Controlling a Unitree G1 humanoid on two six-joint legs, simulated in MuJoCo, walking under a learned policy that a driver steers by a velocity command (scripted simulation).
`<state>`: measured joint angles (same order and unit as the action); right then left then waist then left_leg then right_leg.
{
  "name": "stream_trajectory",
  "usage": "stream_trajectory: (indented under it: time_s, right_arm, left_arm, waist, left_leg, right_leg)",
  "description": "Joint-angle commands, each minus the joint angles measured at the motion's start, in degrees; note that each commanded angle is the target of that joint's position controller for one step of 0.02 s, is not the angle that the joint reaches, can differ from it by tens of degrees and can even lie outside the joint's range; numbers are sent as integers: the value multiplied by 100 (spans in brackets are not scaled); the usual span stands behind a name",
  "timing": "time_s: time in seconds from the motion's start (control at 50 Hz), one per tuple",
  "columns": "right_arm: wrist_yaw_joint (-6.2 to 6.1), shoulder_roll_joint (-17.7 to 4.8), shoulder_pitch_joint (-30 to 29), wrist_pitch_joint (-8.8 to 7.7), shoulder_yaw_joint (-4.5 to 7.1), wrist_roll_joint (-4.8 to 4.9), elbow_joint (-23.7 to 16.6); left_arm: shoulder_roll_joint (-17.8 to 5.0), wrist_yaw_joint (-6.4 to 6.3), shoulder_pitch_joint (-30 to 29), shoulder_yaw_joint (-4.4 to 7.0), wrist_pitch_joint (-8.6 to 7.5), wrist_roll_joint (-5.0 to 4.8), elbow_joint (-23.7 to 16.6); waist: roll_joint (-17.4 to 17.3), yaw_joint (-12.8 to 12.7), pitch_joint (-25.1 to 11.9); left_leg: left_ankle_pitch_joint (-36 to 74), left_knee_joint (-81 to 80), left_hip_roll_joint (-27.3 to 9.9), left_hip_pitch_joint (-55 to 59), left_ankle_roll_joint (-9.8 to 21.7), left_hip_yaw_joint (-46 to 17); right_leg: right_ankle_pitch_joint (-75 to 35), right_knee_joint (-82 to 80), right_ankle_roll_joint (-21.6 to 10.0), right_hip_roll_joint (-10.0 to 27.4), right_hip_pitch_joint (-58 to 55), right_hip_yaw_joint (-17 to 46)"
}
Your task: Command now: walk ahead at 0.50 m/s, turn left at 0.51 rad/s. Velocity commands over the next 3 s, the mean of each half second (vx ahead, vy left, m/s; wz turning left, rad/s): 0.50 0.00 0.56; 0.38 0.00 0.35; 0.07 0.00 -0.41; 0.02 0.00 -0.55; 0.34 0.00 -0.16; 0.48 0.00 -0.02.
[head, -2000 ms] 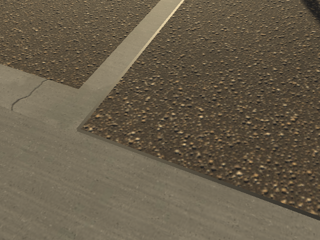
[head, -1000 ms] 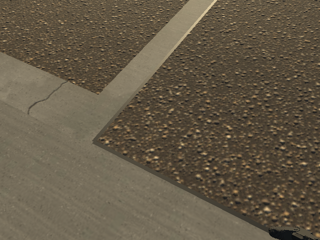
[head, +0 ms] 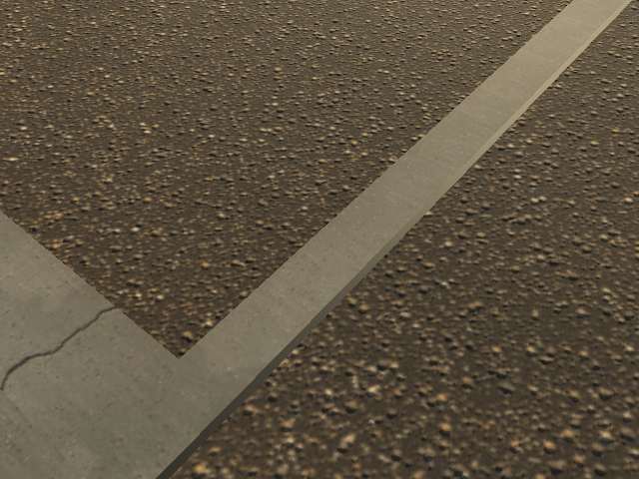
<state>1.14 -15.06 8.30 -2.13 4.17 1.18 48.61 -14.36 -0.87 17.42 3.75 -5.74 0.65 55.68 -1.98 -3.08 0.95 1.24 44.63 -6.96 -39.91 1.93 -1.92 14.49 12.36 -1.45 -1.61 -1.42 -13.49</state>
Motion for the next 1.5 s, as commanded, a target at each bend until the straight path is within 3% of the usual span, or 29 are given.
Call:
stream_trajectory:
  time_s: [0.02, 0.1, 0.16, 0.18, 0.2, 0.24, 0.34, 0.36, 0.5, 0.62, 0.66, 0.68, 0.7, 0.72, 0.74, 0.82, 0.92, 1.02, 1.04, 1.08, 1.1, 1.16, 1.24, 1.34, 1.4, 1.42, 1.44, 1.46, 1.5]
  right_arm:
    - [132, -103, -691, -64, -42, -6, -592]
    - [249, -337, -666, -33, 56, 23, -864]
    - [126, -1131, 1380, 14, 496, 63, -429]
    - [15, -1803, 1607, 37, 638, 77, -345]
    - [58, -1725, 1650, -60, 543, 3, -571]
    - [88, -1082, 1262, -194, 360, -33, -557]
    - [-20, -763, 486, -237, 230, -53, -835]
    - [155, -398, 1193, -527, 39, -656, -415]
    - [533, -842, 1554, -616, 115, -515, -372]
    - [473, -936, 1611, -435, 160, -559, -183]
    - [453, -658, 1478, -461, 45, -626, -202]
    - [402, 110, 2296, -569, -162, -704, -353]
    - [458, 149, 2266, -622, -191, -640, -402]
    - [423, -323, 1269, -579, -43, -538, -488]
    - [254, -389, 1183, -535, -5, -460, -401]
    - [159, -47, 969, -388, -152, -589, -500]
    - [363, -47, 693, -228, -255, -388, -483]
    - [24, -828, 429, -402, -46, -328, -594]
    - [-64, -1101, 368, -476, 46, -276, -682]
    - [-199, -1482, 814, -507, 175, -192, -892]
    - [-320, -1273, 1194, -516, 187, -392, -720]
    - [-475, -689, 192, -458, 66, -167, -972]
    - [-575, -1035, -282, -396, 249, -268, -1320]
    - [-433, -1262, -207, -382, 457, -402, -1304]
    - [-334, -738, -168, -379, 254, -436, -1116]
    - [-361, -271, 285, -367, 133, -382, -1354]
    - [-376, -570, 91, -431, 149, -345, -1447]
    - [-347, -808, -205, -334, 214, -305, -1349]
    - [-435, -1087, -136, -199, 322, -428, -1209]
  left_arm:
    - [-963, -63, -7, 212, 21, -80, -276]
    - [-1196, -84, -87, 297, 197, -165, -329]
    - [-1268, -116, -286, 289, 283, -170, -472]
    - [-476, -51, 174, 67, 174, 75, -727]
    - [-456, 39, 66, -19, -105, -84, -916]
    - [-828, 98, -907, 75, -351, -352, -1154]
    - [-740, 23, -669, 169, -63, -12, -1066]
    - [41, 184, -341, -206, -15, 707, -1023]
    - [-341, 222, -1933, -397, 204, 336, -1534]
    - [-663, 141, -2146, -411, 46, 186, -1701]
    - [-1010, 76, -703, -248, -123, 33, -1337]
    - [-1303, 70, 538, -184, -183, 149, -1089]
    - [-1042, 120, 1433, -278, -102, 288, -802]
    - [-905, 136, 1297, -240, -127, 303, -697]
    - [-773, 148, 424, -257, -114, 197, -851]
    - [-255, -13, -654, -295, -139, 194, -1154]
    - [-957, 302, -679, 62, -266, 162, -1059]
    - [-1013, 537, -704, 242, -156, 160, -1210]
    - [-806, 521, -471, 194, -129, 130, -1213]
    - [-210, 336, 296, -62, -143, 170, -1379]
    - [-564, 283, -286, 53, -63, 312, -1458]
    - [-630, 100, 131, 78, 47, 390, -1266]
    - [-471, 440, 51, -2, 145, 278, -1358]
    - [-660, 582, -83, 6, 86, 79, -1527]
    - [-1014, 523, 164, 253, -71, 52, -1653]
    - [-1769, 380, 190, 452, -162, 22, -1853]
    - [-2038, 379, 200, 538, -277, 116, -2010]
    - [-1812, 320, 154, 545, -346, 239, -1852]
    - [-1295, 314, -148, 395, -310, 1, -1845]
  waist:
    - [319, -69, 504]
    - [595, 197, 231]
    - [414, 1328, -920]
    - [-1102, 847, -1323]
    - [-973, 794, -2280]
    - [-159, 863, -1042]
    - [72, 170, -394]
    - [-547, 143, -488]
    - [-172, 669, 130]
    - [-218, 523, 153]
    - [77, -109, -857]
    - [1415, -95, -2377]
    - [1904, -441, -2741]
    - [876, -591, -887]
    - [688, -168, -124]
    - [483, 484, -596]
    - [567, 601, -410]
    - [440, 607, -554]
    - [216, 516, -768]
    - [-940, 504, -2228]
    - [-720, 827, -1709]
    - [-479, 226, -767]
    - [-300, 114, -601]
    - [-320, 280, -602]
    - [-13, 106, -661]
    - [1405, 418, -974]
    - [1073, 225, -558]
    - [817, 113, -257]
    - [895, 292, -349]
  left_leg:
    - [57, -508, 23, -168, 95, 259]
    - [-936, -730, 468, 434, 426, 762]
    - [-871, -1279, 988, 3629, 963, 624]
    - [-1017, -1448, -473, 5555, 1736, -2018]
    - [-2023, -2571, -1290, 6419, 2488, -4697]
    - [-1350, -2844, -947, 5347, 1842, -3234]
    - [474, -3168, -231, 2977, 1533, -1596]
    - [-466, -3107, 23, 2885, 1423, -1203]
    - [-322, -2960, -18, 2622, 1489, -1470]
    - [547, -2469, -397, 3745, 1153, -2118]
    - [1141, -1054, 395, 2947, 527, -1614]
    - [-941, 655, 1501, 1562, 41, -1124]
    - [-3823, 2353, 1793, -202, -132, -910]
    - [-3274, 3068, 1229, -1072, 39, -873]
    - [-2632, 3078, 792, -834, 110, -657]
    - [-2702, 2072, 201, 624, -168, -295]
    - [-714, -291, 393, 1946, -603, 342]
    - [438, -1706, 493, 2312, 120, 156]
    - [1744, -1858, 266, 2678, 572, 25]
    - [3487, -2346, -1903, 5352, 2748, -2148]
    - [2417, -2720, -1928, 4937, 2401, -2220]
    - [616, -3417, -1325, 3245, 1532, -898]
    - [367, -3603, -678, 2754, 1039, 409]
    - [-305, -3141, -1319, 3332, 1085, 34]
    - [-1699, -2286, -916, 2529, 376, 502]
    - [-2945, -802, 60, 1927, -362, 1365]
    - [-3679, -304, 729, 852, -567, 588]
    - [-3290, 158, 549, 508, -566, 20]
    - [-2972, 891, 444, 403, -593, -85]
  right_leg:
    - [-2075, -421, -744, 1787, 23, 336]
    - [-4444, 554, -533, 1918, -567, 50]
    - [-4705, 3680, -91, 1506, 650, -156]
    - [125, 5790, 258, 652, 3064, -8]
    - [2127, 6873, 290, -95, 4243, 1463]
    - [1100, 6548, 4, 481, 4932, 1816]
    - [116, 4951, 298, 901, 3588, 1717]
    - [-472, 5168, 299, 828, 3522, 1775]
    - [-1570, 2547, 478, 608, 3479, 1396]
    - [-1386, 1416, -5, 326, 2829, 1367]
    - [-1959, 1876, -676, 554, 239, 1359]
    - [-3055, 1956, -2040, 1840, -2393, 3008]
    - [-1532, 969, -2525, 2768, -3558, 5208]
    - [-55, 434, -1699, 2517, -2090, 4824]
    - [1, 239, -1364, 2364, -701, 3912]
    - [-4239, -101, -1474, 1842, 521, 2029]
    - [-4886, 105, -1214, 1063, 1807, 1049]
    - [-3891, 1025, -1210, 1318, 1301, 1928]
    - [-3378, 1389, -883, 1036, 1233, 1815]
    - [1059, 3084, 82, -171, 3057, 1068]
    - [2709, 4282, 190, 25, 3495, 1398]
    - [1970, 5029, 285, 533, 3006, 1485]
    - [889, 3969, 364, 428, 2175, 900]
    - [-59, 2128, 32, 541, 2005, 1075]
    - [-1610, 1090, -732, 357, 742, 1203]
    - [-4257, 604, -2002, 1773, 111, 3012]
    - [-3540, 209, -2624, 2336, 75, 4161]
    - [-2258, 50, -2081, 2009, 202, 3742]
    - [-2176, 135, -1607, 1684, 201, 3265]
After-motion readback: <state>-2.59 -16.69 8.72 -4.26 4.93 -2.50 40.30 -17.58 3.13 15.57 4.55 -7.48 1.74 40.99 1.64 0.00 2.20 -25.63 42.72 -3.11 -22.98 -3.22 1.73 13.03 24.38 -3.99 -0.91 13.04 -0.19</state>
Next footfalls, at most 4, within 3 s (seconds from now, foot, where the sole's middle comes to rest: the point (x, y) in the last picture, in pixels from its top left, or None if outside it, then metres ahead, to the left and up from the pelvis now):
0.16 left None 0.26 0.13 -0.78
0.66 right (346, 430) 0.60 0.00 -0.78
1.04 left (224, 407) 0.64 0.27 -0.78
1.38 right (345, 403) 0.66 0.01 -0.78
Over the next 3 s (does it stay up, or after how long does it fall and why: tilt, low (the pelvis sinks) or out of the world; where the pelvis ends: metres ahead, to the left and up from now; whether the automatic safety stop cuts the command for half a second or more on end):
stays up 1.01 0.03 -0.02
